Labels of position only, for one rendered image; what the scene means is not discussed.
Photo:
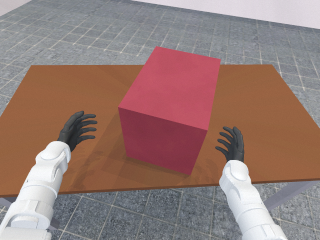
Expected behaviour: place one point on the right robot forearm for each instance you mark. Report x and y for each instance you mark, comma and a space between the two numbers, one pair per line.
245, 202

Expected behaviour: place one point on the robot right hand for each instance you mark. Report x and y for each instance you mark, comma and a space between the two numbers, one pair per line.
236, 146

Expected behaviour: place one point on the left robot forearm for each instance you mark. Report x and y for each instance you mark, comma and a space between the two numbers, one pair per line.
33, 207

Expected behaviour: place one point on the robot left upper arm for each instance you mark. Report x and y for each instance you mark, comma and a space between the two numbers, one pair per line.
20, 233

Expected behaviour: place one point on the table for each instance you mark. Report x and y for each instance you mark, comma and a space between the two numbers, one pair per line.
281, 140

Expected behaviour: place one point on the robot left hand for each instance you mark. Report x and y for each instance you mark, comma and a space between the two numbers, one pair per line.
72, 130

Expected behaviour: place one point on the carton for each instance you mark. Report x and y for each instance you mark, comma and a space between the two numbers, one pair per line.
166, 112

